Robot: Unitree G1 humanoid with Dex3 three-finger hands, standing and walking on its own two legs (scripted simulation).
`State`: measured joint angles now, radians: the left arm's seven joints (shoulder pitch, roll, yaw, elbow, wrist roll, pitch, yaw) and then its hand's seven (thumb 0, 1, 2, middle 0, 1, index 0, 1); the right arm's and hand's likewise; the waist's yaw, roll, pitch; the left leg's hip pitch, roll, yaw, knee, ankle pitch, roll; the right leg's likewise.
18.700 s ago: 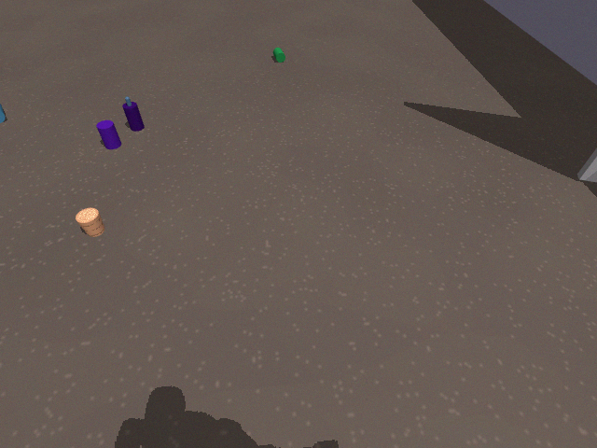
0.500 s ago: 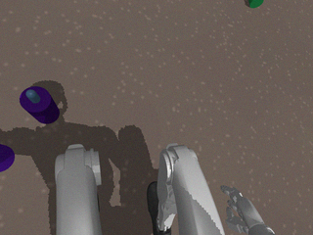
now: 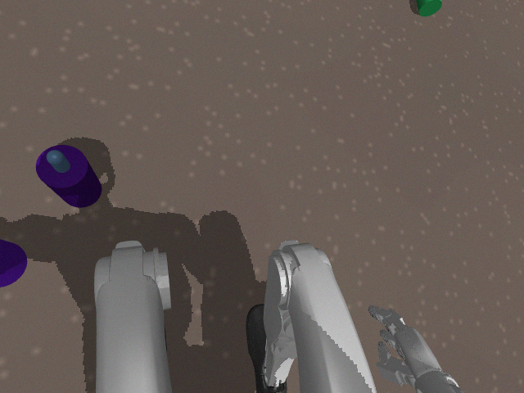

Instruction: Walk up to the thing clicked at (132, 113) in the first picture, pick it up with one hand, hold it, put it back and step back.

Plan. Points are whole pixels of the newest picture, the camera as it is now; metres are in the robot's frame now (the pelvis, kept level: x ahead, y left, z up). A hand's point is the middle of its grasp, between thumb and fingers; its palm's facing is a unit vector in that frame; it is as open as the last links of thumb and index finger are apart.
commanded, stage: go down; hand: left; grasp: from the side
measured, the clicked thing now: (69, 174) +0.46 +0.31 -0.27
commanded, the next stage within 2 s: approach in 0.36 s
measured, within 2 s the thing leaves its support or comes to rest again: neither
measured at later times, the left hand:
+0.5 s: hand out of the picture +0.36 +0.48 +0.04, palm faces +0.33 -0.94 -0.03, open 17.4 cm
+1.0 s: hand out of the picture +0.41 +0.41 -0.15, palm faces +0.32 -0.95 +0.06, open 17.8 cm
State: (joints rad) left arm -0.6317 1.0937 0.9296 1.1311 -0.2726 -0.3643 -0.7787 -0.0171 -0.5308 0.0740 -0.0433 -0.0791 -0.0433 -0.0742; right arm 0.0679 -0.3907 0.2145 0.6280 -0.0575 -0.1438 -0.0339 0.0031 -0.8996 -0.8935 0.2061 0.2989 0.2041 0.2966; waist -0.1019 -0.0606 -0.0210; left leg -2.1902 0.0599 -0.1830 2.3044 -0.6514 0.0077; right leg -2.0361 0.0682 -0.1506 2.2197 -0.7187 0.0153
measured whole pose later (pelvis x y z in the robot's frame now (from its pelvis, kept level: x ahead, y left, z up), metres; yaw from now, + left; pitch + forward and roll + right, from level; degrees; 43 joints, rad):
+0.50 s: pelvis +0.00 +0.00 +0.00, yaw +0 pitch +30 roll -11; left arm -0.62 1.06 0.93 1.09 -0.28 -0.35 -0.78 -0.02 -0.54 0.07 -0.04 -0.09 -0.05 -0.08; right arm 0.07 -0.39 0.21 0.63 -0.05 -0.14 -0.03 0.00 -0.90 -0.89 0.21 0.30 0.20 0.30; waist -0.10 -0.06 -0.03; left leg -2.19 0.06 -0.18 2.31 -0.65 0.01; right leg -2.04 0.07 -0.15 2.22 -0.72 0.01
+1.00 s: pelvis +0.00 +0.00 -0.05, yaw -3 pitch +24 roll -12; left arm -0.69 1.05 0.88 1.38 -0.25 -0.68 -0.67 -0.02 -0.60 0.04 -0.04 -0.06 -0.04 -0.05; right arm -0.06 -0.38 0.35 0.61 -0.19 -0.10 0.01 0.00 -0.87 -0.89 0.21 0.30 0.20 0.30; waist -0.19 -0.20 0.15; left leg -2.25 0.07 -0.27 2.50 -0.70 -0.01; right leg -2.09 0.10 -0.21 2.38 -0.74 0.02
